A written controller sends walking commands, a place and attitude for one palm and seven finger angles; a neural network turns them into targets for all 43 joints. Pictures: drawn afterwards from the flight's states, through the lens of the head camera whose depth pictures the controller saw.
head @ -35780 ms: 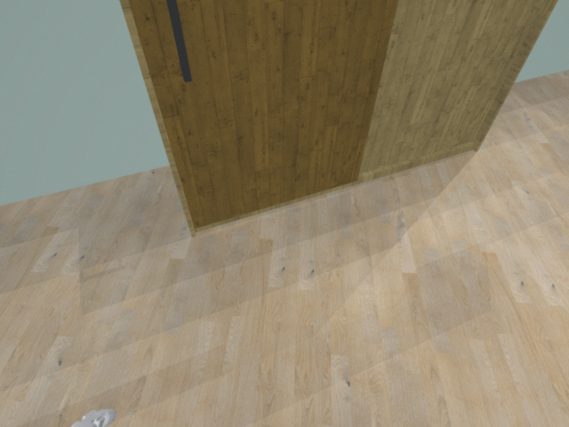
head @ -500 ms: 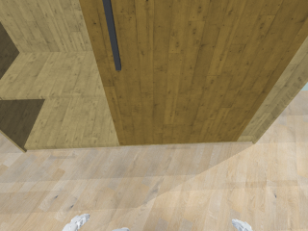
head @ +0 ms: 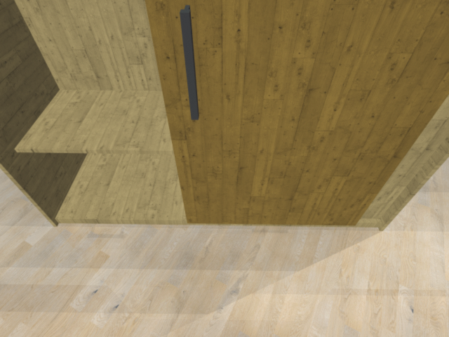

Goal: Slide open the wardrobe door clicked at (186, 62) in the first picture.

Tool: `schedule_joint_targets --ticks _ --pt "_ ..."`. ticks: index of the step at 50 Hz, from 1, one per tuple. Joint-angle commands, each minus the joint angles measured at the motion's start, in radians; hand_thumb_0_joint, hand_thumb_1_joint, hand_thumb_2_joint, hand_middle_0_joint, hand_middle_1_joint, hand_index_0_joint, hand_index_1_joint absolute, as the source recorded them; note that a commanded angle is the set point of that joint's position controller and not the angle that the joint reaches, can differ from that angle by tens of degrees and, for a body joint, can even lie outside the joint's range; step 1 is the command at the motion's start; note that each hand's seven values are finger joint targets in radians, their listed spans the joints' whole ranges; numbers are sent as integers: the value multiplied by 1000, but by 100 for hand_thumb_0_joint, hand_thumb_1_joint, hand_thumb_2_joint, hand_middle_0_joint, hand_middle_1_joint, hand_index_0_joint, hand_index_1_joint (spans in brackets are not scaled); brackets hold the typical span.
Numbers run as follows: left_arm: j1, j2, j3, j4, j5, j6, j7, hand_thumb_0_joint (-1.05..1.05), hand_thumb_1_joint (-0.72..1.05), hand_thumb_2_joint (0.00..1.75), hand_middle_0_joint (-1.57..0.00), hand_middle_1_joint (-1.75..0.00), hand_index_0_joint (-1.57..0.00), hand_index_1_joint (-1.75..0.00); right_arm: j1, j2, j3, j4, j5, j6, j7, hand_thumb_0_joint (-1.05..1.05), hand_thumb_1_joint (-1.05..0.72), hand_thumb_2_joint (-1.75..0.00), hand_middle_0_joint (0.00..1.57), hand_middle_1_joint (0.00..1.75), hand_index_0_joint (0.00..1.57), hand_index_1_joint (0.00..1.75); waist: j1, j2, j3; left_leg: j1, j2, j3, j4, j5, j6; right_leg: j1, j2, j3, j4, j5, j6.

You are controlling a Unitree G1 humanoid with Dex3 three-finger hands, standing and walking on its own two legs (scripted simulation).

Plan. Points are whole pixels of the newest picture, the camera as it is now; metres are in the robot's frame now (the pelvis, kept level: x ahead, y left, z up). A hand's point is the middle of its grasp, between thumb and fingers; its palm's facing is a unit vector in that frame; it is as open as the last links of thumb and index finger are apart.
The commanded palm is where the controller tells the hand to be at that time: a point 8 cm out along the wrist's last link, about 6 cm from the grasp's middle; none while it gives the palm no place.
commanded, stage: let the arm hang, fingers relaxed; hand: left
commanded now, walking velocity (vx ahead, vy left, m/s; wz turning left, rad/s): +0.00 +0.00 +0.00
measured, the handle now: (191, 68) +0.72 +0.13 +0.12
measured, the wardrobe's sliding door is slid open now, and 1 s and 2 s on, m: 0.68 0.68 0.68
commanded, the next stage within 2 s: look to check the result in 0.34 s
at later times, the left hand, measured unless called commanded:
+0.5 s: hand out of the picture +0.06 +0.23 -0.16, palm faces -0.02 -0.96 -0.29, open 7.3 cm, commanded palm none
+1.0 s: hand out of the picture +0.11 +0.23 -0.15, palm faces -0.02 -0.95 -0.33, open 7.3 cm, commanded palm none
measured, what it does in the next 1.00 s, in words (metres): stands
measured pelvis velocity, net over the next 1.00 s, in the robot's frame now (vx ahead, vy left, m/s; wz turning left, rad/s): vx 0.02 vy -0.01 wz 0.00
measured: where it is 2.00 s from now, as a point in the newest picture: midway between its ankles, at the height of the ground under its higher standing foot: outside the picture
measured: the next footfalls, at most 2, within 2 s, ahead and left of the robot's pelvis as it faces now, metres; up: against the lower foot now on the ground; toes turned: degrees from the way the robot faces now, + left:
none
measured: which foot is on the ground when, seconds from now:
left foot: down 0.00-1.00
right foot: down 0.00-1.00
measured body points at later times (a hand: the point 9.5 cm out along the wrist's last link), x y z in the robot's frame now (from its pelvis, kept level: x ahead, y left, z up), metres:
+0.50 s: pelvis +0.00 +0.00 +0.00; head +0.02 +0.00 +0.45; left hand +0.06 +0.28 -0.14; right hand +0.05 -0.28 -0.14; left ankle +0.00 +0.09 -0.74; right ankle +0.02 -0.12 -0.74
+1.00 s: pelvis +0.02 -0.01 +0.00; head +0.03 -0.02 +0.45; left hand +0.11 +0.28 -0.13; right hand +0.10 -0.30 -0.13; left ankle +0.00 +0.09 -0.74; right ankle +0.02 -0.12 -0.74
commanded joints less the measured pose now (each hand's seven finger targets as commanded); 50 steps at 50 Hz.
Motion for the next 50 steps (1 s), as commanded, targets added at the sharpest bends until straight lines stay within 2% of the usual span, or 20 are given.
schedule_joint_targets --ticks 1,5,8,11,25,31,35,36,38,42,47,50 --pt "-4 149 22 -27 -2 -22 12 0 90 90 -20 -30 -20 -30 -4 -179 -34 -38 0 -21 -11 0 -90 -90 20 30 20 30 -1 -15 0 -46 147 -138 -128 -8 6 20 -96 87 -68 6 -31" --pt "-11 147 21 -18 -2 -24 12 0 90 90 -20 -30 -20 -30 -9 -179 -33 -24 -1 -23 -12 0 -90 -90 20 30 20 30 -3 -20 10 -35 146 -135 -133 11 4 9 -100 88 -69 16 -29" --pt "-19 163 24 -15 -2 -27 12 0 90 90 -20 -30 -20 -30 -17 -189 -34 -19 0 -27 -11 0 -90 -90 20 30 20 30 -4 -3 -3 -18 146 -132 -130 44 4 15 -104 92 -68 34 -30" --pt "-21 178 28 -16 -2 -33 13 0 90 90 -20 -30 -20 -30 -23 -208 -37 -20 3 -31 -12 0 -90 -90 20 30 20 30 -4 -15 -33 11 148 -126 -118 101 6 31 -108 95 -68 71 -35" --pt "-67 230 32 -8 -4 -37 8 0 90 90 -20 -30 -20 -30 -66 -265 -41 -14 3 -30 -10 0 -90 -90 20 30 20 30 -9 4 -29 25 151 -127 -133 75 -1 42 -116 109 -100 56 -41" --pt "-83 253 31 -11 -4 -40 8 0 90 90 -20 -30 -20 -30 -85 -288 -41 -19 5 -30 -7 0 -90 -90 20 30 20 30 -10 -18 -52 49 154 -124 -127 118 -1 56 -121 108 -103 98 -40" --pt "-99 263 30 -12 -6 -41 7 0 90 90 -20 -30 -20 -30 -96 -298 -39 -18 4 -32 -6 0 -90 -90 20 30 20 30 -10 -13 -65 59 155 -124 -130 146 -5 72 -125 109 -102 130 -40" --pt "-97 267 31 -16 -5 -43 8 0 90 90 -20 -30 -20 -30 -95 -301 -40 -22 6 -33 -6 0 -90 -90 20 30 20 30 -10 -29 -81 69 156 -124 -124 168 -4 80 -126 106 -99 151 -41" --pt "-107 268 31 -16 -6 -42 8 0 90 90 -20 -30 -20 -30 -104 -303 -39 -19 4 -33 -6 0 -90 -90 20 30 20 30 -11 -9 -73 71 157 -120 -127 187 -8 81 -128 106 -95 172 -40" --pt "-109 274 31 -21 -6 -45 10 0 90 90 -20 -30 -20 -30 -110 -308 -38 -22 4 -33 -6 0 -90 -90 20 30 20 30 -12 -14 -84 90 158 -115 -121 224 -9 92 -131 105 -94 216 -41" --pt "-119 278 31 -24 -6 -44 9 0 90 90 -20 -30 -20 -30 -119 -310 -37 -23 4 -32 -4 0 -90 -90 20 30 20 30 -12 -15 -60 83 158 -116 -131 201 -11 85 -130 109 -105 195 -41" --pt "-121 281 31 -27 -6 -46 9 0 90 90 -20 -30 -20 -30 -117 -313 -37 -24 4 -33 -5 0 -90 -90 20 30 20 30 -13 -22 -76 92 158 -115 -128 216 -12 99 -131 111 -104 224 -42"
